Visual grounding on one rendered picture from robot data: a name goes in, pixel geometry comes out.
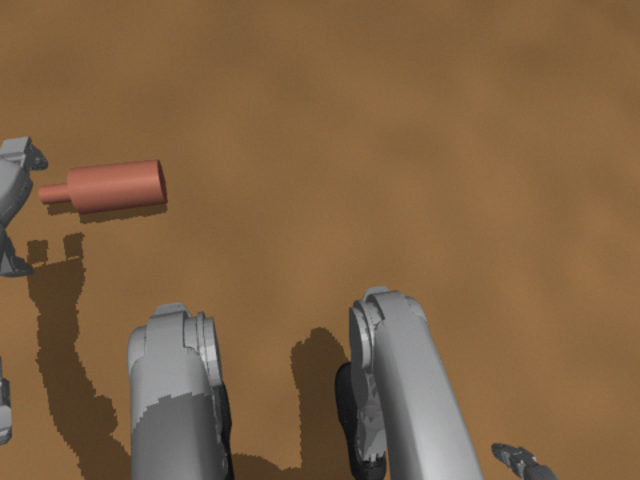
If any right robot foot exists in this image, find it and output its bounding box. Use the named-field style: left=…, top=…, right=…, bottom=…
left=335, top=362, right=387, bottom=480

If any right robot hand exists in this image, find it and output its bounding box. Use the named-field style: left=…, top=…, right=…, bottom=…
left=491, top=443, right=559, bottom=480

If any left robot foot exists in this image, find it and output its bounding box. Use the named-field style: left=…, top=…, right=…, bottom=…
left=218, top=382, right=235, bottom=480

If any left robot hand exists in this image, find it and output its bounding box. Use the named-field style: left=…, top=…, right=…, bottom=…
left=0, top=137, right=48, bottom=277

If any bottle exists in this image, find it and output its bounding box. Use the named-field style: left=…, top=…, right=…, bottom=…
left=38, top=159, right=167, bottom=214

